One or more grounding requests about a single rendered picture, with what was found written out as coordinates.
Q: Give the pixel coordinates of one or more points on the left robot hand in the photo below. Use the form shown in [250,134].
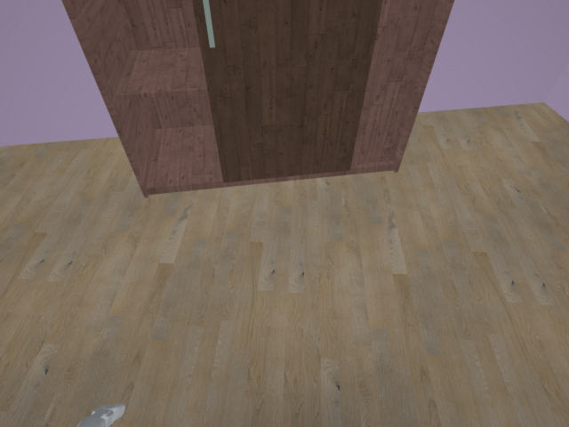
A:
[103,416]

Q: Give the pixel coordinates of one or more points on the wardrobe door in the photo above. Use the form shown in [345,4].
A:
[286,82]
[403,35]

